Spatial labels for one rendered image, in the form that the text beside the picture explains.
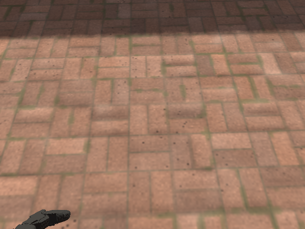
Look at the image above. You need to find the robot left hand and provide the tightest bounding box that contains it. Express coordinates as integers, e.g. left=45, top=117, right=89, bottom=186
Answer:
left=15, top=209, right=71, bottom=229

